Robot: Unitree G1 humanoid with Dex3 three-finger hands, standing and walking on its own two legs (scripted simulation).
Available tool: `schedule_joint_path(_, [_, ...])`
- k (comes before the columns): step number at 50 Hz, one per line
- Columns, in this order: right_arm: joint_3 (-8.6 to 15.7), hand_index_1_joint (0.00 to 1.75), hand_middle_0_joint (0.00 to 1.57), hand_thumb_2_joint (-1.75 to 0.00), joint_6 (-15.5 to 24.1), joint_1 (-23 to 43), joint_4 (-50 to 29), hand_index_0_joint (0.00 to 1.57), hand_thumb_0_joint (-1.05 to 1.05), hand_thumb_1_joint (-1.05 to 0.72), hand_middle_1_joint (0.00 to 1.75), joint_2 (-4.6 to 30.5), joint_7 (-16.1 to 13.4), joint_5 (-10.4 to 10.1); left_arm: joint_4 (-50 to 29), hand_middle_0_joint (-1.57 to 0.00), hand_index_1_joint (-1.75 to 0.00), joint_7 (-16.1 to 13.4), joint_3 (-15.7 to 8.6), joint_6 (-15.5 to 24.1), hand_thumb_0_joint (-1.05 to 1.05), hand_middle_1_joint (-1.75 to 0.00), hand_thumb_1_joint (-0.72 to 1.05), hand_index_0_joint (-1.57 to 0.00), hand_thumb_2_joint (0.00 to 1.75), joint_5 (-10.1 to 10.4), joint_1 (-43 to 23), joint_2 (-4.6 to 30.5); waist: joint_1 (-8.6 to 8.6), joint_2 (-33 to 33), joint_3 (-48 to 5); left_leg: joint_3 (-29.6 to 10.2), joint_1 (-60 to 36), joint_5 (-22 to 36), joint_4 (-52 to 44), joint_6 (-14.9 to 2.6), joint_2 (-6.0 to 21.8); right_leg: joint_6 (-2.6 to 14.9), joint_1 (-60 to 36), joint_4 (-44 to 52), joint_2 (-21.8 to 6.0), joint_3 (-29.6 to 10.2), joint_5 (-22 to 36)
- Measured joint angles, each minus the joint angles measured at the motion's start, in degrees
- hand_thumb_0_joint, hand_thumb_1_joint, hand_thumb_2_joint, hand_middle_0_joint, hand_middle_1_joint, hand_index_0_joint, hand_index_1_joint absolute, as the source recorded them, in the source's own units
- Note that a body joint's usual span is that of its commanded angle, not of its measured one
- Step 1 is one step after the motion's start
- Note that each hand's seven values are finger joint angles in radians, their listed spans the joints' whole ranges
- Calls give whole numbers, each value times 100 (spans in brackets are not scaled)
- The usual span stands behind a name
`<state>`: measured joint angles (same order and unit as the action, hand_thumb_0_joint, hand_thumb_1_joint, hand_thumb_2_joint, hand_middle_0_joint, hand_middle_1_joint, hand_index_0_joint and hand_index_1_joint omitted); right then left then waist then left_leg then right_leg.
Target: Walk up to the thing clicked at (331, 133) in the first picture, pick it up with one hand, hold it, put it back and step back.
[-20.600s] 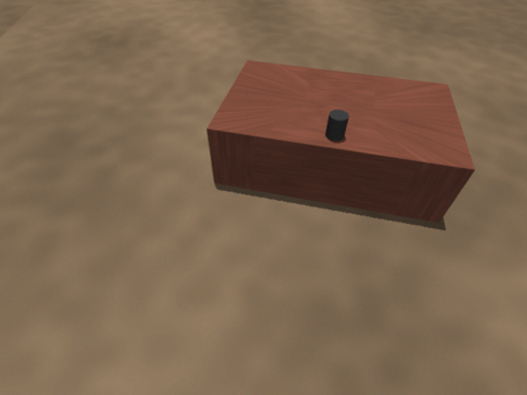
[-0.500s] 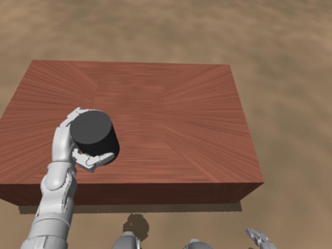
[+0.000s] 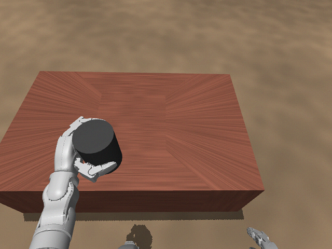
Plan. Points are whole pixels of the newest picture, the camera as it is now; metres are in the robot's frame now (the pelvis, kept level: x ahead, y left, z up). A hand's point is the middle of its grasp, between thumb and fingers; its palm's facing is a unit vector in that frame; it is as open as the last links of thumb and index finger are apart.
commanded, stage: hold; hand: left
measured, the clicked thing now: (99, 148) +0.35 +0.15 +0.05
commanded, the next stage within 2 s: none
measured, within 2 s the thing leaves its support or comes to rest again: neither
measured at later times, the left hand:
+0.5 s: hand (94, 151) +0.33 +0.16 +0.06, palm faces +0.02 -1.00 +0.00, open 11.5 cm
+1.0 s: hand (94, 154) +0.33 +0.16 +0.06, palm faces +0.03 -1.00 +0.00, open 11.5 cm
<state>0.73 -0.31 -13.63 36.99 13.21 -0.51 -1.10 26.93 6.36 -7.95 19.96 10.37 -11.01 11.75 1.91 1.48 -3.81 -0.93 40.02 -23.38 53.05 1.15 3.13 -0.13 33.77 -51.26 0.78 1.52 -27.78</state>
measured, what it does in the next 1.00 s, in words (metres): stands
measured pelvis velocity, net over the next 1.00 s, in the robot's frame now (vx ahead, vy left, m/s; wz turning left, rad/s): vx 0.00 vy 0.00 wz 0.00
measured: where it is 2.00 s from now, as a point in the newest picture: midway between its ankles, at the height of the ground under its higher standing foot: outside the picture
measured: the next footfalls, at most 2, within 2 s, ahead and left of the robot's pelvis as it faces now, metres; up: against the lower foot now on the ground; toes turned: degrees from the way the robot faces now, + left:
none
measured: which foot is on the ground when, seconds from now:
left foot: down 0.00-1.00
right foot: down 0.00-1.00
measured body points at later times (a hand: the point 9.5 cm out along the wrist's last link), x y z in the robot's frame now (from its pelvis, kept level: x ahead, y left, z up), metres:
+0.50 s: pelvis +0.00 +0.00 +0.01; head +0.05 +0.01 +0.46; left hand +0.33 +0.21 +0.07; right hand +0.13 -0.24 -0.10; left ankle +0.03 +0.13 -0.69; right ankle -0.02 -0.12 -0.69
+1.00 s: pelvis +0.00 +0.00 +0.01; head +0.04 +0.00 +0.46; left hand +0.32 +0.21 +0.07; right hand +0.13 -0.25 -0.10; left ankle +0.03 +0.13 -0.69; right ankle -0.02 -0.12 -0.69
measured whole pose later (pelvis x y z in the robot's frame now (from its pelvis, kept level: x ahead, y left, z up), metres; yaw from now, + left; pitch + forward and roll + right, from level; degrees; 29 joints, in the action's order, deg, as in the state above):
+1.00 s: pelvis +0.00 +0.00 +0.01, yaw +0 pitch +7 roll -1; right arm 0.7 0.8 -13.2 37.0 13.2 -0.7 -1.3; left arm 23.3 6.4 -6.9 19.3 10.8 -7.0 10.6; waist 1.4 1.3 -2.5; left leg -0.6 34.3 -21.3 48.3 1.1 2.7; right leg -0.2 28.3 -47.0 0.4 1.3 -25.9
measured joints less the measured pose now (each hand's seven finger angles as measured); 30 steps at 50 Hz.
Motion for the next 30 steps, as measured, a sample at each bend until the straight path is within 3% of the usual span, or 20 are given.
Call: schedule_joint_path(30, [-13,30,20,-90,43,14,-29,20,1,-92,30,-32,1,-30,-380,-63,-93,-62,195,-141,-1,-92,-52,-64,102,-12,297,-106,-63,-1,109,52,-527,150,-388,-25,-39,-26,-512,386,-38,-40,162])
